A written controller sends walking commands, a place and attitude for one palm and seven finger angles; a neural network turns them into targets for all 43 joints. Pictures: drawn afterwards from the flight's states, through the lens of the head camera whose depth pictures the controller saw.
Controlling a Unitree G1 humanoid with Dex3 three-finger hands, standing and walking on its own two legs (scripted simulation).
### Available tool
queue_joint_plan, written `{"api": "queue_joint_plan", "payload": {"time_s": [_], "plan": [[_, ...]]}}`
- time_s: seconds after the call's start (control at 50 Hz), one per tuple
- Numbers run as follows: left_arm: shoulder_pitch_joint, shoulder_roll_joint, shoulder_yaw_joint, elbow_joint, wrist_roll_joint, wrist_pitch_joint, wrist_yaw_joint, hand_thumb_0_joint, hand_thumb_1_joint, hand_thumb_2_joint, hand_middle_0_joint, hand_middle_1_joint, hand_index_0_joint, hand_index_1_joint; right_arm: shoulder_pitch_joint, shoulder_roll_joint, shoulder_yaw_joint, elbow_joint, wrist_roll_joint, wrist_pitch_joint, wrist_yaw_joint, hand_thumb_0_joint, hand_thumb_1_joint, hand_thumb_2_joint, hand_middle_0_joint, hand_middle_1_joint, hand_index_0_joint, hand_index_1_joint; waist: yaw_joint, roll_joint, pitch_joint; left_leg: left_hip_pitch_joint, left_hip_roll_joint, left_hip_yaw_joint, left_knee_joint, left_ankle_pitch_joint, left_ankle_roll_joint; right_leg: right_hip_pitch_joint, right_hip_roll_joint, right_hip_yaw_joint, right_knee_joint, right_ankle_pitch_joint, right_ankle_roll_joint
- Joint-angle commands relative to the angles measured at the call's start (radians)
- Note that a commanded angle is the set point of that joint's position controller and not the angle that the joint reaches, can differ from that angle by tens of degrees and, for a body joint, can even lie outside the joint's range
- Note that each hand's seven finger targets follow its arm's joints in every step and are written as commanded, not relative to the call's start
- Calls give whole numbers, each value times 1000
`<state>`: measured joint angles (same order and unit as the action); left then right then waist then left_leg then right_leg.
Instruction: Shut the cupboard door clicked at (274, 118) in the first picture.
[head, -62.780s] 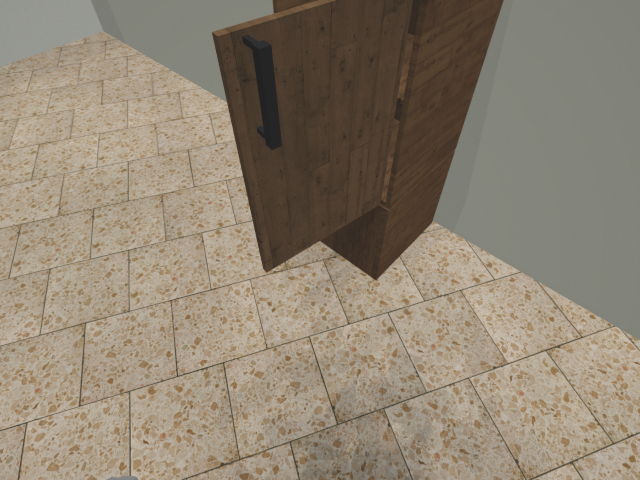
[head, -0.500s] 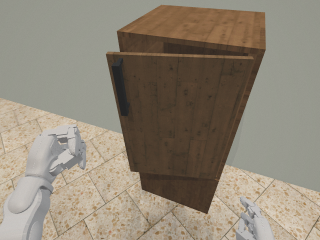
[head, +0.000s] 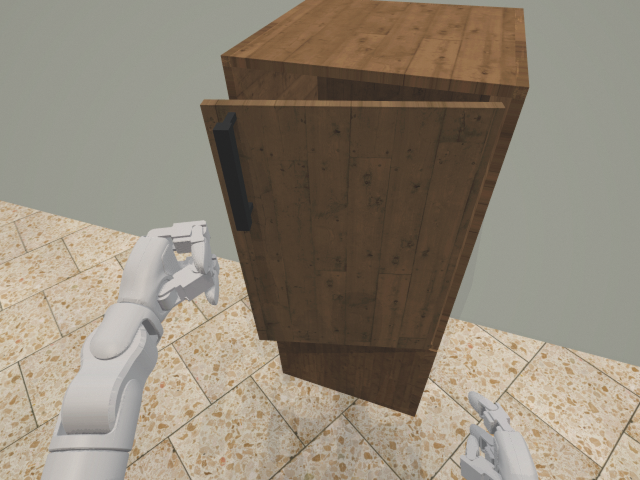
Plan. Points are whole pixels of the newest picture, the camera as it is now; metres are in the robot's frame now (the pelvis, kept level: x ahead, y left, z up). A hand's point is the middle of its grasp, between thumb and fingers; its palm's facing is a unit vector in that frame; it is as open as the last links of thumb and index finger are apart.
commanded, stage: bring the fist close to the handle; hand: left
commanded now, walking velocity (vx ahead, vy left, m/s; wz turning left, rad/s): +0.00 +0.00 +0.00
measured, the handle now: (237, 174) +0.49 +0.17 +0.16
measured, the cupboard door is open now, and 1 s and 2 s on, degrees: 15 15 2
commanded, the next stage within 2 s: push the door shut along its arc in 0.98 s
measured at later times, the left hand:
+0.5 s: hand (247, 215) +0.38 +0.13 +0.17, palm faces +0.02 -1.00 -0.03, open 3.1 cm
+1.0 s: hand (249, 209) +0.40 +0.13 +0.16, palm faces +0.02 -1.00 -0.02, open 3.1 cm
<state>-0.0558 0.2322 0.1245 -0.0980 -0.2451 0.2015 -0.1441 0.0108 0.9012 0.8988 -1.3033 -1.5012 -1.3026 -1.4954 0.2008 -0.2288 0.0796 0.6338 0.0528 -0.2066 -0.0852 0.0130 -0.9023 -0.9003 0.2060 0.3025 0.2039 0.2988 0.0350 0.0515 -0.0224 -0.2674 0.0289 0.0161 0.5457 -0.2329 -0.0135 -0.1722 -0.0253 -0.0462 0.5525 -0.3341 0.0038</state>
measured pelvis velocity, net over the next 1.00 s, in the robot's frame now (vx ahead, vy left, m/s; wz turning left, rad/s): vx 0.02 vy -0.01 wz -0.02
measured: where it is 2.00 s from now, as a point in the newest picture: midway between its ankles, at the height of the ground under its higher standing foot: outside the picture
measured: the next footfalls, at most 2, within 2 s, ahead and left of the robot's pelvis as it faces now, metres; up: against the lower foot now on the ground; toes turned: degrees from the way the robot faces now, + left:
none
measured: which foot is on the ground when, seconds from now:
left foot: down 0.00-1.00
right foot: down 0.00-1.00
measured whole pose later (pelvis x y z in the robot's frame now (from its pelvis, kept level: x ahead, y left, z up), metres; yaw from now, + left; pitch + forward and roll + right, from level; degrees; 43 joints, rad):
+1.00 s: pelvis +0.02 -0.01 +0.00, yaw -1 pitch +0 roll +0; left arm -0.42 0.22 0.16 0.34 -0.19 0.11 -0.07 0.01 0.90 0.90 -1.30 -1.50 -1.30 -1.50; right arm 0.23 -0.26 0.03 0.65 0.06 -0.05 -0.06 0.01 -0.91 -0.90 0.20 0.30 0.20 0.30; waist 0.00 0.05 -0.04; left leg -0.28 0.05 0.03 0.53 -0.25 -0.03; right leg -0.19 -0.01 -0.03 0.54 -0.35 -0.01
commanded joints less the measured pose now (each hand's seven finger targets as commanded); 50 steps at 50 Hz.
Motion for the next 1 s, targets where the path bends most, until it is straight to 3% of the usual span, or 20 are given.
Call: {"api": "queue_joint_plan", "payload": {"time_s": [0.0, 0.06, 0.08, 0.1, 0.16, 0.2, 0.22, 0.28, 0.3, 0.36, 0.38, 0.4, 0.42, 0.58, 0.7, 0.78, 0.8, 0.82, 0.88, 0.98], "plan": [[-379, 165, 117, -220, 8, -84, 53, 0, 900, 900, -1300, -1500, -1300, -1500, -150, -111, -52, -163, -5, -44, -3, 0, -900, -900, 200, 300, 200, 300, 11, -46, -197, 187, -27, -18, -68, 123, 36, -76, 36, -13, -102, 190, -12], [-393, 133, 100, -187, 20, -103, 66, 0, 900, 900, -1300, -1500, -1300, -1500, -147, -104, -54, -161, -7, -32, 6, 0, -900, -900, 200, 300, 200, 300, 8, -36, -224, 202, -29, -8, -61, 180, 33, -57, 37, -17, -83, 265, -16], [-395, 110, 79, -167, 20, -100, 63, 0, 900, 900, -1300, -1500, -1300, -1500, -147, -103, -53, -162, -6, -27, 9, 0, -900, -900, 200, 300, 200, 300, 6, -21, -216, 198, -32, -3, -60, 175, 33, -64, 37, -15, -85, 271, -14], [-394, 150, 103, -120, 29, -95, 65, 0, 900, 900, -1300, -1500, -1300, -1500, -136, -114, -57, -150, -3, -18, 10, 0, -900, -900, 200, 300, 200, 300, 4, -54, -198, 186, -27, -4, -58, 170, 33, -65, 38, -14, -93, 263, -14], [-455, 72, 27, -59, 31, -65, 55, 0, 900, 900, -1300, -1500, -1300, -1500, -145, -110, -56, -153, 4, -1, 10, 0, -900, -900, 200, 300, 200, 300, -11, -32, -137, 169, -31, -2, -65, 131, 33, -103, 39, -14, -105, 236, -12], [-492, 111, 43, -20, 38, -49, 59, 0, 900, 900, -1300, -1500, -1300, -1500, -141, -123, -60, -148, 5, 11, 6, 0, -900, -900, 200, 300, 200, 300, -14, -62, -130, 163, -30, -3, -61, 111, 36, -107, 37, -6, -116, 210, -9], [-529, 71, 12, -24, 38, -44, 59, 0, 900, 900, -1300, -1500, -1300, -1500, -149, -115, -58, -156, 5, 15, 5, 0, -900, -900, 200, 300, 200, 300, -19, -53, -139, 168, -34, -3, -63, 115, 38, -108, 36, -10, -111, 216, -9], [-617, 106, 51, -4, 38, -48, 78, 0, 900, 900, -1300, -1500, -1300, -1500, -144, -118, -61, -151, 1, 29, 0, 0, -900, -900, 200, 300, 200, 300, -20, -59, -188, 188, -37, -3, -55, 131, 37, -100, 37, -6, -108, 231, -10], [-629, 163, 94, 21, 40, -60, 90, 0, 900, 900, -1300, -1500, -1300, -1500, -132, -128, -63, -138, -3, 34, -1, 0, -900, -900, 200, 300, 200, 300, -21, -105, -192, 181, -32, -5, -50, 143, 41, -87, 36, 1, -110, 244, -7], [-692, 135, 84, -1, 44, -106, 102, 0, 900, 900, -1300, -1500, -1300, -1500, -132, -116, -65, -145, -8, 38, 5, 0, -900, -900, 200, 300, 200, 300, -16, -61, -286, 218, -36, 2, -42, 215, 37, -46, 35, -3, -79, 331, -13], [-699, 139, 89, 17, 46, -115, 106, 0, 900, 900, -1300, -1500, -1300, -1500, -130, -115, -67, -142, -7, 40, 6, 0, -900, -900, 200, 300, 200, 300, -17, -39, -287, 221, -37, 8, -37, 226, 37, -47, 35, 1, -78, 350, -13], [-707, 175, 110, 52, 51, -122, 111, 0, 900, 900, -1300, -1500, -1300, -1500, -118, -125, -70, -132, -10, 47, 7, 0, -900, -900, 200, 300, 200, 300, -19, -76, -290, 211, -34, 8, -34, 222, 38, -38, 33, 3, -80, 350, -9], [-746, 133, 69, 70, 54, -126, 108, 0, 900, 900, -1300, -1500, -1300, -1500, -125, -117, -67, -130, -6, 51, 8, 0, -900, -900, 200, 300, 200, 300, -33, -43, -259, 208, -35, 10, -37, 219, 39, -58, 32, 3, -82, 349, -10], [-786, 97, 54, 288, 56, -90, 91, 0, 900, 900, -1300, -1500, -1300, -1500, -88, -130, -79, -124, 3, 91, 13, 0, -900, -900, 200, 300, 200, 300, -34, -91, -234, 161, -41, 14, -28, 214, 38, -76, 35, 2, -82, 381, -8], [-762, 183, 142, 217, 55, -162, 108, 0, 900, 900, -1300, -1500, -1300, -1500, -77, -134, -87, -144, -6, 97, 18, 0, -900, -900, 200, 300, 200, 300, -6, -124, -314, 173, -39, 24, -26, 275, 44, -3, 33, 11, -64, 476, -3], [-761, 166, 119, 160, 69, -202, 108, 0, 900, 900, -1300, -1500, -1300, -1500, -82, -125, -90, -149, -5, 93, 23, 0, -900, -900, 200, 300, 200, 300, -12, -76, -326, 193, -39, 34, -24, 293, 46, -1, 33, 16, -56, 511, -4], [-748, 191, 132, 166, 72, -202, 108, 0, 900, 900, -1300, -1500, -1300, -1500, -81, -131, -92, -147, -5, 98, 21, 0, -900, -900, 200, 300, 200, 300, -10, -68, -315, 190, -37, 36, -24, 289, 46, 2, 33, 17, -61, 499, -5], [-772, 143, 85, 167, 69, -196, 100, 0, 900, 900, -1300, -1500, -1300, -1500, -87, -125, -87, -147, -1, 98, 22, 0, -900, -900, 200, 300, 200, 300, -26, -54, -291, 187, -40, 36, -26, 271, 47, -21, 33, 17, -67, 485, -3], [-774, 127, 69, 220, 60, -165, 82, 0, 900, 900, -1300, -1500, -1300, -1500, -84, -128, -88, -135, 7, 104, 16, 0, -900, -900, 200, 300, 200, 300, -39, -57, -234, 177, -38, 29, -31, 225, 45, -63, 41, 11, -84, 421, -6], [-786, 122, 73, 229, 42, -135, 72, 0, 900, 900, -1300, -1500, -1300, -1500, -88, -132, -88, -138, 8, 106, 9, 0, -900, -900, 200, 300, 200, 300, -36, -86, -253, 180, -41, 20, -32, 209, 45, -63, 41, 8, -89, 396, -6]]}}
